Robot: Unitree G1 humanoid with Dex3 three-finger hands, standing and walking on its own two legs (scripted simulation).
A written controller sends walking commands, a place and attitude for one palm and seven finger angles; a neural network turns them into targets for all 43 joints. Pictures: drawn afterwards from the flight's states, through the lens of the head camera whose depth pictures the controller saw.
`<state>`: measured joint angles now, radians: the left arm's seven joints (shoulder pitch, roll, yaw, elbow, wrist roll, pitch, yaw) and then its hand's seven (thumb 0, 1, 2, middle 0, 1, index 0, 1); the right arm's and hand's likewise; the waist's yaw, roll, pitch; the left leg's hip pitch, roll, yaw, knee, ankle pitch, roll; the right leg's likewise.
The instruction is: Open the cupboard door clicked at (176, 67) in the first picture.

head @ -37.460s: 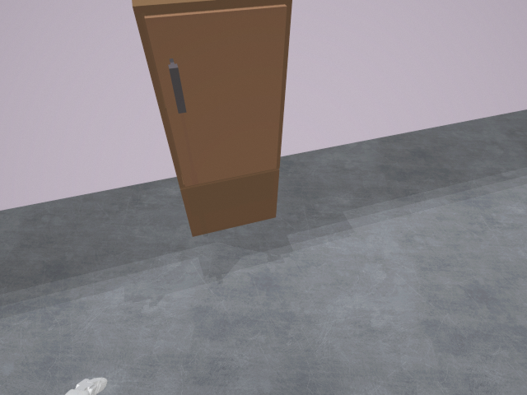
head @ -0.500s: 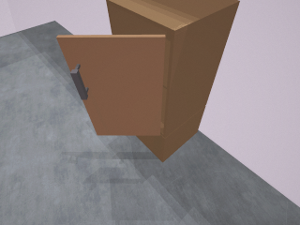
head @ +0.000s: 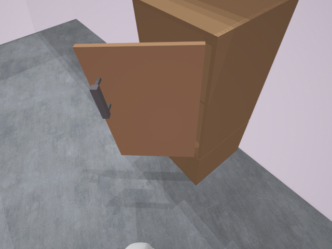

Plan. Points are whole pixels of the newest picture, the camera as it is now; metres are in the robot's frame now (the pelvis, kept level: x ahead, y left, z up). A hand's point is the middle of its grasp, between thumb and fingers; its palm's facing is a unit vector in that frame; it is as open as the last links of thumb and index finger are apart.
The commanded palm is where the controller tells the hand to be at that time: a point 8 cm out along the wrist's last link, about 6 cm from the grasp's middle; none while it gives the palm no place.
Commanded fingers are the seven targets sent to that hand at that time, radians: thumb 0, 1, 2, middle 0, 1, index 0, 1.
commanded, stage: shuffle to correct the standing spot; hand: left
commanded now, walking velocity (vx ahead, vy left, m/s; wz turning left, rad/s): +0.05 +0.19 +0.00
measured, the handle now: (102, 98) +0.54 +0.26 +0.02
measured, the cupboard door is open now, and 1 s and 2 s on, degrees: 48 48 48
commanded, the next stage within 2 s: come to a stop and stand still in 0.02 s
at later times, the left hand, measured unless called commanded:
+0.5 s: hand out of the picture +0.06 +0.27 -0.17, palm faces +0.03 -0.97 -0.23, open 7.4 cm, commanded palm none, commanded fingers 0.00 0.90 0.90 -0.20 -0.30 -0.20 -0.30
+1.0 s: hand out of the picture -0.01 +0.18 -0.17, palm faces +0.05 -0.99 -0.16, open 7.4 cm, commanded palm none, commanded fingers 0.00 0.90 0.90 -0.20 -0.30 -0.20 -0.30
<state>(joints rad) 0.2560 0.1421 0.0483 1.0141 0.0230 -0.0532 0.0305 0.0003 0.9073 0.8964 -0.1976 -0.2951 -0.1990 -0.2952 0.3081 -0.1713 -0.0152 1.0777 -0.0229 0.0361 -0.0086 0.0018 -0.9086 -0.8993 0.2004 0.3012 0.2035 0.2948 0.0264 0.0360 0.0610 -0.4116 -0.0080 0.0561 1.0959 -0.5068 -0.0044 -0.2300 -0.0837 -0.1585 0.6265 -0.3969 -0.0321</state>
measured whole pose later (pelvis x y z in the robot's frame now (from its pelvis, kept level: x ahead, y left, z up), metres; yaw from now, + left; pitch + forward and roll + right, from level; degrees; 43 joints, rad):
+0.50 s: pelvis +0.03 +0.07 +0.01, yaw -1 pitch +1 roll +0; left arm 0.23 0.20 0.05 0.98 0.03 0.05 0.02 0.00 0.91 0.90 -0.20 -0.29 -0.20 -0.29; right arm 0.14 -0.13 -0.01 0.95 -0.03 0.01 -0.03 0.00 -0.91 -0.90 0.20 0.30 0.21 0.30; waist 0.02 -0.02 0.06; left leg -0.36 0.04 0.13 0.48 -0.13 0.04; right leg -0.40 -0.02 -0.03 0.99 -0.48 0.02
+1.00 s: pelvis +0.01 +0.03 +0.01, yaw -2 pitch +0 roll +0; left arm 0.34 0.10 0.01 1.09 0.02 -0.02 0.03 0.00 0.91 0.90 -0.20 -0.30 -0.20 -0.30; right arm 0.30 -0.15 -0.02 1.10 -0.01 0.03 -0.03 0.00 -0.91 -0.90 0.20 0.30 0.20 0.29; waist 0.02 0.00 0.04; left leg -0.23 0.02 0.06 0.50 -0.24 -0.02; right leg -0.16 0.03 -0.09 0.48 -0.32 -0.07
